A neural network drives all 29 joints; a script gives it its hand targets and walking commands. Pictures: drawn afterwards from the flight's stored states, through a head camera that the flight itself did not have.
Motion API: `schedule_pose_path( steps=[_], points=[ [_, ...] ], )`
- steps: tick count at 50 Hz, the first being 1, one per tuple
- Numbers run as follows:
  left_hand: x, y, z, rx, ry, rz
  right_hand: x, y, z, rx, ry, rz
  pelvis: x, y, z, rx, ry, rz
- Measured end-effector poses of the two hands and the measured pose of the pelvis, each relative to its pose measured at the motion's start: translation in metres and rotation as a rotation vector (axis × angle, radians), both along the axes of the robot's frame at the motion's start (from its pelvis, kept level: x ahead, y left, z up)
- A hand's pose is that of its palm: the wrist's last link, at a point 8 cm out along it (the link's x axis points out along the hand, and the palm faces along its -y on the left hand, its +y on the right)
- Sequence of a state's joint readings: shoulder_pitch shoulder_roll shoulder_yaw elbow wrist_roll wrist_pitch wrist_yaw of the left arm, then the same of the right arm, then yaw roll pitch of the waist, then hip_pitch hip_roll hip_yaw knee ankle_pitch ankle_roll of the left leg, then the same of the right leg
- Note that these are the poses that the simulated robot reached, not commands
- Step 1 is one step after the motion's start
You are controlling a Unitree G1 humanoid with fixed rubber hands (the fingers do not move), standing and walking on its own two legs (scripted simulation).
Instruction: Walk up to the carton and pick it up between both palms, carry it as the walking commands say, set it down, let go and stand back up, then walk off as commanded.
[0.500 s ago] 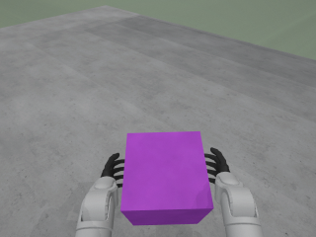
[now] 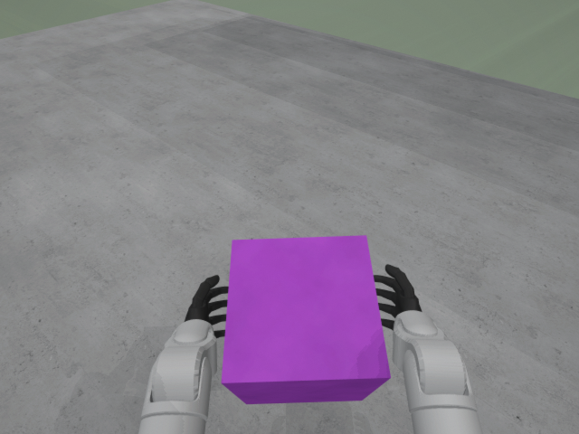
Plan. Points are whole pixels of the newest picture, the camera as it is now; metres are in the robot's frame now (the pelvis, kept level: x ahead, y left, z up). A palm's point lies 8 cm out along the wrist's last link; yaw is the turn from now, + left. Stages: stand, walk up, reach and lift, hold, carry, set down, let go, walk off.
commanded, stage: carry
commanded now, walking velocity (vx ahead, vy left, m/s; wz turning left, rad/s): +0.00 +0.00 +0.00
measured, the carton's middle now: (301, 326) +0.32 +0.00 -0.03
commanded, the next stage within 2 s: none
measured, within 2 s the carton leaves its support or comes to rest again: neither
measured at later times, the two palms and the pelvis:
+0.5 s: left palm (147, 404) +0.18 +0.18 +0.05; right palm (389, 360) +0.22 -0.10 +0.07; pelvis -0.07 +0.01 -0.02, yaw +7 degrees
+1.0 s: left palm out of the picture -0.01 +0.20 +0.06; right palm out of the picture +0.09 -0.06 +0.08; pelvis -0.23 -0.02 -0.03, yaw +23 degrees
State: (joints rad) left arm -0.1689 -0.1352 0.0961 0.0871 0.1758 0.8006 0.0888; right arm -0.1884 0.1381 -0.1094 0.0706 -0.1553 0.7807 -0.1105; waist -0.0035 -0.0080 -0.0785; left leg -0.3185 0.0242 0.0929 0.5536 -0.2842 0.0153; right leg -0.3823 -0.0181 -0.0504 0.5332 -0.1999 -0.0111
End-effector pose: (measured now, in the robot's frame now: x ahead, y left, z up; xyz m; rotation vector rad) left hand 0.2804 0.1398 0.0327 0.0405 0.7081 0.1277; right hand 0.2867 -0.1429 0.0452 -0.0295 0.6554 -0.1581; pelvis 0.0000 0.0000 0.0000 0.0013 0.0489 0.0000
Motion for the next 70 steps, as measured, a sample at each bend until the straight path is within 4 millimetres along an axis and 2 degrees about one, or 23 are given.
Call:
schedule_pose_path(
  steps=[6, 11, 15, 19, 25, 30, 33, 37, 42, 47, 51, 53, 56, 60, 65, 68, 70],
  points=[
    [0.0, 0.0, 0.003, 0.004, -0.005, 0.004, 0.002, 0.001, 0.002, 0.014, -0.01, -0.003, 0.001, 0.0, -0.001, 0.0, -0.004, -0.001],
    [-0.01, 0.002, 0.036, -0.069, -0.072, 0.057, -0.009, 0.001, 0.03, 0.08, -0.075, -0.023, -0.009, -0.002, -0.006, -0.001, 0.003, 0.031],
    [-0.024, 0.005, 0.043, -0.056, -0.069, 0.068, -0.019, 0.004, 0.039, 0.078, -0.072, -0.013, -0.019, -0.002, -0.012, -0.011, 0.007, 0.051],
    [-0.051, 0.012, 0.034, -0.056, 0.0, 0.082, -0.038, 0.012, 0.035, 0.064, -0.003, 0.002, -0.035, 0.0, -0.017, -0.012, -0.015, 0.1],
    [-0.1, 0.038, 0.016, -0.06, 0.094, 0.142, -0.066, 0.041, 0.022, 0.066, 0.091, 0.05, -0.074, 0.01, -0.018, -0.04, -0.024, 0.132],
    [-0.142, 0.058, 0.017, -0.047, 0.143, 0.244, -0.085, 0.064, 0.01, 0.101, 0.15, 0.125, -0.112, 0.005, -0.009, -0.067, 0.02, 0.177],
    [-0.164, 0.064, 0.02, -0.065, 0.088, 0.309, -0.094, 0.074, 0.015, 0.097, 0.1, 0.183, -0.133, -0.005, -0.011, -0.071, 0.046, 0.196],
    [-0.197, 0.061, 0.019, -0.075, 0.033, 0.366, -0.11, 0.077, 0.019, 0.094, 0.048, 0.235, -0.162, -0.024, -0.016, -0.084, 0.061, 0.252],
    [-0.248, 0.05, 0.014, -0.07, 0.085, 0.388, -0.151, 0.069, 0.015, 0.052, 0.097, 0.293, -0.188, -0.036, -0.014, -0.032, -0.002, 0.303],
    [-0.279, 0.049, 0.026, -0.062, 0.033, 0.375, -0.183, 0.068, 0.03, 0.056, 0.04, 0.292, -0.211, -0.032, -0.02, -0.016, -0.026, 0.368],
    [-0.298, 0.064, 0.031, -0.064, -0.023, 0.387, -0.204, 0.083, 0.035, 0.072, -0.012, 0.29, -0.238, -0.021, -0.03, 0.001, -0.015, 0.424],
    [-0.319, 0.071, 0.029, -0.064, 0.001, 0.416, -0.218, 0.093, 0.031, 0.079, 0.013, 0.308, -0.256, -0.021, -0.026, -0.008, -0.013, 0.425],
    [-0.36, 0.078, 0.025, -0.05, 0.068, 0.465, -0.245, 0.105, 0.02, 0.093, 0.085, 0.349, -0.287, -0.027, -0.017, -0.051, -0.01, 0.447],
    [-0.421, 0.079, 0.016, -0.077, 0.105, 0.566, -0.283, 0.118, 0.011, 0.077, 0.129, 0.439, -0.325, -0.047, -0.013, -0.075, 0.005, 0.501],
    [-0.492, 0.069, 0.014, -0.084, 0.048, 0.701, -0.322, 0.13, 0.014, 0.069, 0.081, 0.577, -0.365, -0.082, -0.019, -0.068, 0.02, 0.577],
    [-0.532, 0.056, 0.013, -0.102, 0.065, 0.747, -0.351, 0.128, 0.018, 0.029, 0.096, 0.636, -0.388, -0.098, -0.011, -0.016, 0.004, 0.614],
    [-0.554, 0.049, 0.013, -0.117, 0.098, 0.758, -0.369, 0.124, 0.02, 0.001, 0.121, 0.655, -0.4, -0.101, -0.005, 0.002, -0.003, 0.639]
  ],
)
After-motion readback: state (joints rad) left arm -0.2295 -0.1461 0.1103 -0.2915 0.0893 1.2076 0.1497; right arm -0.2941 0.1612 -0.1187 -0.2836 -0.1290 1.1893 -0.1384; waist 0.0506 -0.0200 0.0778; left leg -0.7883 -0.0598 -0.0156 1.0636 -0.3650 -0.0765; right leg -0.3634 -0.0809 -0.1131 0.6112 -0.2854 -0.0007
